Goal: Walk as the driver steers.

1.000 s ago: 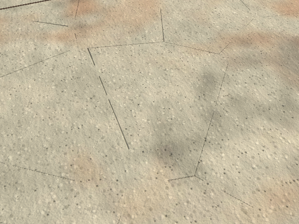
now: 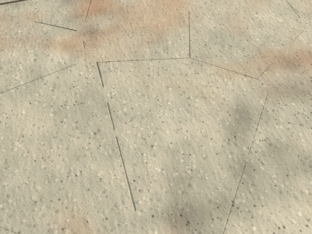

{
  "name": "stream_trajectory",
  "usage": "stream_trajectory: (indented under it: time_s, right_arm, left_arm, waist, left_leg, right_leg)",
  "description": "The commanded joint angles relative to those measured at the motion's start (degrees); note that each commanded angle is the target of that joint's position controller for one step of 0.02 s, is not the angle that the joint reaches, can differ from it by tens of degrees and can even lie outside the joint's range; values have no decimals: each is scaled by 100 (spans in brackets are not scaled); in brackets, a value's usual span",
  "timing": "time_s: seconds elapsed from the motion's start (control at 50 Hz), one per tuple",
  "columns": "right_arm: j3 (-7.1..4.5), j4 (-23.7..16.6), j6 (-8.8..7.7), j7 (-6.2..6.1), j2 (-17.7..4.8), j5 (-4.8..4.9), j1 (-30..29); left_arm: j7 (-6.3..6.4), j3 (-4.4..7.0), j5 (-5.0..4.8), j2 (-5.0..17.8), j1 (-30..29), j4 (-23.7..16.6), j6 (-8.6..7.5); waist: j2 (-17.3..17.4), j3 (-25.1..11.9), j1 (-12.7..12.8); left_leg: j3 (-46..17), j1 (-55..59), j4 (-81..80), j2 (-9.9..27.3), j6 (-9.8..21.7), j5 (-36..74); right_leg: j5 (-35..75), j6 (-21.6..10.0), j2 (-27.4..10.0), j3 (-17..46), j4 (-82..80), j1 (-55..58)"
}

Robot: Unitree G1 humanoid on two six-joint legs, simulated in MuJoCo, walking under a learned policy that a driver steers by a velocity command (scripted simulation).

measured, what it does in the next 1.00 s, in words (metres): walks ahead, turning left: right foot, then left foot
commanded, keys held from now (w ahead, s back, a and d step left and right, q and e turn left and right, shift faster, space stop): q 0.40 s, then w+q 0.54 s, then w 0.06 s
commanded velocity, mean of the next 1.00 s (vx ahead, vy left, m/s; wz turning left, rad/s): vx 0.25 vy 0.00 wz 0.54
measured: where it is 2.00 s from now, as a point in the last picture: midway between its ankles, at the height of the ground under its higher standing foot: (73, 176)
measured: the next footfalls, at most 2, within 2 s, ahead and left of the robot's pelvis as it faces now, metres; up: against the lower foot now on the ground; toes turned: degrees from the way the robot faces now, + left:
right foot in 0.34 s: +0.25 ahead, -0.12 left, +0.00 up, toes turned +18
left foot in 0.82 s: +0.19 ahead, +0.15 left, +0.00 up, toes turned +32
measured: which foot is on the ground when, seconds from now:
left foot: down 0.00-0.34, up 0.36-0.80, down 0.82-1.00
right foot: up 0.00-0.32, down 0.34-0.82, up 0.84-1.00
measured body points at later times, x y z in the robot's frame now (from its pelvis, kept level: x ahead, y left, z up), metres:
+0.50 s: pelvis +0.14 -0.04 +0.01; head +0.17 -0.05 +0.46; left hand +0.21 +0.27 -0.08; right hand +0.33 -0.30 -0.11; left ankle +0.06 +0.08 -0.66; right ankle +0.21 -0.13 -0.73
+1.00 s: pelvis +0.23 +0.09 +0.01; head +0.23 +0.13 +0.46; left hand +0.20 +0.40 -0.10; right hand +0.44 -0.10 -0.09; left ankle +0.15 +0.13 -0.73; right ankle +0.35 -0.03 -0.66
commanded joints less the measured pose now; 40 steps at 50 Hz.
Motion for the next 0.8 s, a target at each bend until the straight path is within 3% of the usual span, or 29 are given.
stream_trajectory:
  time_s: [0.02,0.1,0.18,0.26,0.3,0.32,0.34,0.36,0.38,0.4,0.42,0.44,0.46,0.5,0.58,0.66,0.72,0.78,0.8]
  right_arm:
    - [-153,-351,-75,-51,-719,-32,4]
    - [-268,-363,62,-219,-1081,14,181]
    - [-297,-352,273,-356,-1103,123,385]
    - [-324,-387,435,-441,-1101,117,424]
    - [-311,-519,490,-475,-1039,142,224]
    - [-281,-608,512,-493,-961,165,91]
    - [-194,-690,522,-504,-701,112,243]
    - [-131,-722,503,-494,-389,64,803]
    - [-210,-714,479,-494,-775,87,985]
    - [-340,-618,506,-484,-1188,96,1092]
    - [-397,-580,583,-495,-1243,127,974]
    - [-396,-605,665,-513,-1137,132,856]
    - [-367,-685,712,-492,-999,127,724]
    - [-298,-891,671,-393,-764,157,461]
    - [-248,-1192,481,-277,-608,116,-2]
    - [-192,-1318,408,-164,-497,118,-134]
    - [-203,-1358,422,-106,-547,131,-137]
    - [-240,-1224,447,-74,-553,131,277]
    - [-308,-1049,465,-100,-647,141,691]
  left_arm:
    - [120,180,44,540,428,-405,67]
    - [217,180,97,503,-79,-743,274]
    - [197,176,34,527,-806,-1010,382]
    - [130,214,-9,685,-1199,-1212,338]
    - [89,275,-23,817,-939,-1172,252]
    - [76,303,-14,857,-677,-1108,200]
    - [104,357,69,1101,-481,-1108,184]
    - [155,416,186,1468,-714,-1225,262]
    - [119,376,271,1178,-452,-1199,325]
    - [91,302,187,913,-607,-1321,330]
    - [79,275,120,764,-740,-1354,350]
    - [82,261,62,714,-847,-1369,384]
    - [99,259,34,733,-864,-1343,410]
    - [145,288,35,847,-719,-1275,418]
    - [173,385,19,1046,-344,-1194,296]
    - [62,490,-34,1245,-362,-1177,215]
    - [-50,543,-115,1306,-312,-1141,209]
    - [-117,548,-221,1273,-437,-1117,282]
    - [-125,503,-195,1123,-397,-1099,297]
  waist:
    - [148,-773,235]
    - [407,-895,207]
    - [566,-958,-30]
    - [757,-794,-107]
    - [885,-806,71]
    - [881,-832,239]
    - [502,-1154,174]
    - [-921,-1318,-286]
    - [-1376,-1542,-144]
    - [-854,-1384,-162]
    - [-510,-1242,-163]
    - [-426,-1069,-155]
    - [-582,-861,-93]
    - [-942,-593,53]
    - [-709,-668,320]
    - [-707,-558,304]
    - [-739,-479,273]
    - [-530,-475,-57]
    - [-356,-579,-215]
  left_leg:
    - [-1593,775,-922,1643,1223,3680]
    - [-1385,429,-862,1430,1099,3558]
    - [-1602,500,-724,1255,720,2197]
    - [-2256,838,-472,1272,633,1137]
    - [-2596,999,-145,1192,505,1072]
    - [-2604,937,133,1007,323,971]
    - [-2393,571,788,742,60,157]
    - [-1493,-560,1893,-100,-287,-2338]
    - [-1088,-1213,3127,-204,-540,-3568]
    - [-1153,-1323,3891,81,-710,-3205]
    - [-1018,-1460,4143,286,-821,-2696]
    - [-895,-1601,4150,459,-884,-2258]
    - [-756,-1680,4167,569,-927,-1893]
    - [-409,-1712,3869,669,-959,-1560]
    - [-323,-1754,2972,928,-886,-1318]
    - [-84,-1151,2032,1008,-647,-1098]
    - [127,-609,1495,945,-465,-1128]
    - [423,359,648,754,-212,-871]
    - [520,1061,496,568,-112,-927]
  right_leg:
    - [194,123,-322,244,-377,-503]
    - [969,370,-89,108,-1837,-460]
    - [1743,435,142,222,-2899,-290]
    - [1357,434,302,413,-3714,-207]
    - [1341,327,323,414,-4396,194]
    - [1965,204,209,361,-5087,665]
    - [2705,-94,-557,806,-5215,1506]
    - [4654,-859,-1723,2044,-5003,2462]
    - [5003,-1591,-2401,2956,-5102,2596]
    - [4743,-1586,-2250,2563,-5074,2401]
    - [3725,-1301,-1833,1902,-5099,2250]
    - [2305,-1081,-1526,1550,-5286,2054]
    - [1276,-1033,-1377,1388,-5552,1791]
    - [350,-1061,-1208,1106,-6022,1538]
    - [266,-1190,-1491,902,-6241,1940]
    - [367,-1121,-1536,356,-6348,1645]
    - [373,-1070,-1590,60,-6261,1475]
    - [115,-861,-1556,-307,-5699,1115]
    - [87,-711,-1394,-567,-5163,733]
